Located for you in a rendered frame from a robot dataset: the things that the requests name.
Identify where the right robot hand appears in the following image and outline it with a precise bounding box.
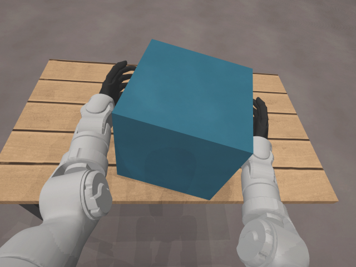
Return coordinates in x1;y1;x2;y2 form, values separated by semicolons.
253;97;269;139

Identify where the carton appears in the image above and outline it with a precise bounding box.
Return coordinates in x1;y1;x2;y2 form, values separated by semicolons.
112;39;254;200

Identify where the robot right upper arm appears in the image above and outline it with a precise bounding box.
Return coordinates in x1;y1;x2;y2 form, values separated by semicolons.
236;219;309;267

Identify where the robot right forearm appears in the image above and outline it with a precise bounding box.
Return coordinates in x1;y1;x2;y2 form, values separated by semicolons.
241;136;300;236

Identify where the robot left forearm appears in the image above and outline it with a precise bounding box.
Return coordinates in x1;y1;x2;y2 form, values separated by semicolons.
39;93;115;216

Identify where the left robot hand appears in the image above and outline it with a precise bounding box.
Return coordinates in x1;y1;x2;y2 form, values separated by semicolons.
99;61;136;105

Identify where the table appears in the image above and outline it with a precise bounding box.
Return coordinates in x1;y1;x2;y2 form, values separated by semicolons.
0;59;339;221

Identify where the robot left upper arm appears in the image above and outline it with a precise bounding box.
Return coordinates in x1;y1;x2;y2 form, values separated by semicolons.
0;170;112;267

